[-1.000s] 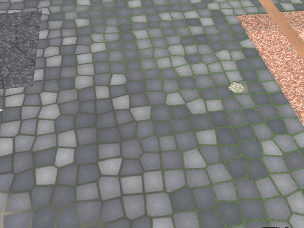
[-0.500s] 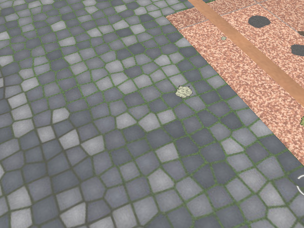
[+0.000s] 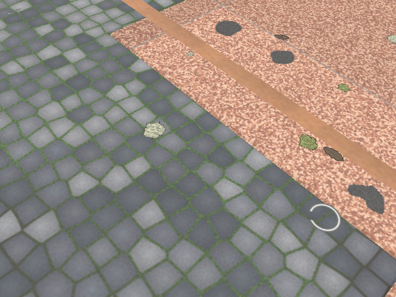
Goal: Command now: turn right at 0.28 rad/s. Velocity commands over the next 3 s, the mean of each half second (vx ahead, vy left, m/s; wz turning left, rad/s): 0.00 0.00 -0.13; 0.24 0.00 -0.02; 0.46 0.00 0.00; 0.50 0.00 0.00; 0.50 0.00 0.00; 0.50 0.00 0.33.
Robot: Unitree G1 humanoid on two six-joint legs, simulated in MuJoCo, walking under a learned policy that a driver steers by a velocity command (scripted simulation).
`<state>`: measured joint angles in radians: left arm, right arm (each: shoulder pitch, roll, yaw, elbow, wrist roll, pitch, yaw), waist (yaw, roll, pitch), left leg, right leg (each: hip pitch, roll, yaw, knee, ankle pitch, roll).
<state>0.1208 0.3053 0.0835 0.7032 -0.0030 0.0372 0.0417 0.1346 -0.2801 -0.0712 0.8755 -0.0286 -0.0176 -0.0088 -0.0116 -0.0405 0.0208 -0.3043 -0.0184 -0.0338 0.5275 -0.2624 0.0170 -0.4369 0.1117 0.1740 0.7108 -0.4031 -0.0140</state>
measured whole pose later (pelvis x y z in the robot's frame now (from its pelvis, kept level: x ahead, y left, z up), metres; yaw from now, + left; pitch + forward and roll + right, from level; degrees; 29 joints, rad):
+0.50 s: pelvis +0.00 -0.02 +0.00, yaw -2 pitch -1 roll +0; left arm 0.19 0.23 0.04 0.84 0.01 0.00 0.02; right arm 0.16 -0.26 -0.04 0.95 -0.01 0.00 -0.02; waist -0.03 0.01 0.03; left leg -0.21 0.03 -0.02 0.50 -0.26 -0.04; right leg -0.19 0.01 0.05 0.52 -0.30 0.00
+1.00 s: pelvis +0.09 +0.01 +0.02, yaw -1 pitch +1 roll -1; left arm 0.17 0.29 0.07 0.86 -0.02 -0.08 0.00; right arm 0.41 -0.23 -0.03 1.04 0.00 -0.10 0.02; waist -0.06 -0.03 0.01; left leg -0.03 -0.02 0.02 0.28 -0.26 0.06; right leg -0.55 -0.07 0.00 0.98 -0.20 -0.03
